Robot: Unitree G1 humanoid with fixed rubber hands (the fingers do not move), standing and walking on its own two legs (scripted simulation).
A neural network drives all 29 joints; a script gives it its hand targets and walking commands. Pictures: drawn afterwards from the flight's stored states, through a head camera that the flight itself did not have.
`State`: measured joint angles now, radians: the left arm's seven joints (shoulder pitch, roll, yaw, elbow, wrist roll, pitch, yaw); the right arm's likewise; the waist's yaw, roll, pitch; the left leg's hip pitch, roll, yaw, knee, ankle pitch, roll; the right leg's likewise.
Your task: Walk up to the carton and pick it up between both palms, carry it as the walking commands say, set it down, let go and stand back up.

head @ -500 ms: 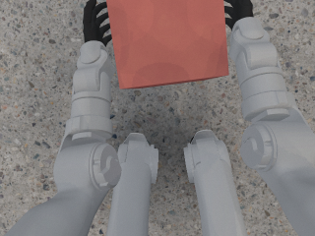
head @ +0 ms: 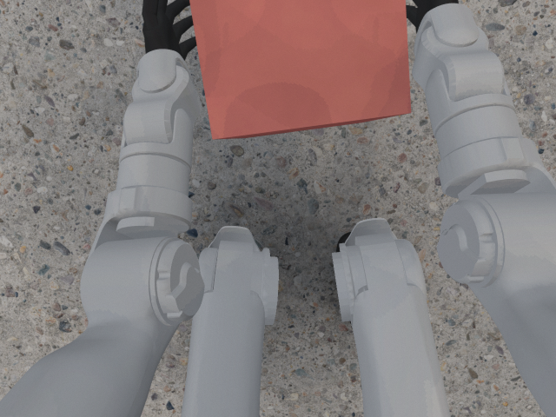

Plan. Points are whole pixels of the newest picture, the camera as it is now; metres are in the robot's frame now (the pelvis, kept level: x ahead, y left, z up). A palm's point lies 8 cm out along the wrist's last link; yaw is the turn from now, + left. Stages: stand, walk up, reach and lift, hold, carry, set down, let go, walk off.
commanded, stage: set down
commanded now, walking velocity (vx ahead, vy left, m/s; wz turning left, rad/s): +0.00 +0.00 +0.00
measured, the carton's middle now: (294, 29) +0.56 -0.02 -0.23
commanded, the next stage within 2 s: none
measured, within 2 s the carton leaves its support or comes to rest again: rests again in 0.60 s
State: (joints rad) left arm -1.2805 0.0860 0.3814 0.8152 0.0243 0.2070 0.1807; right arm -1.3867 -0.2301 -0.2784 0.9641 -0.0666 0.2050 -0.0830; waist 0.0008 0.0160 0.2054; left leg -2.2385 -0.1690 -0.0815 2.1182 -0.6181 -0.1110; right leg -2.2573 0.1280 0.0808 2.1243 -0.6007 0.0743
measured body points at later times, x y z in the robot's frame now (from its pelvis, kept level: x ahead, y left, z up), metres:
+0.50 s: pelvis +0.00 +0.00 -0.01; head +0.36 -0.02 +0.25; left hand +0.53 +0.13 -0.18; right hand +0.55 -0.17 -0.18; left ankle +0.10 +0.13 -0.36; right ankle +0.10 -0.13 -0.36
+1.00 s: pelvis +0.00 +0.00 -0.02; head +0.36 -0.02 +0.24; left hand +0.53 +0.14 -0.19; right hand +0.54 -0.17 -0.20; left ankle +0.10 +0.13 -0.36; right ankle +0.10 -0.12 -0.36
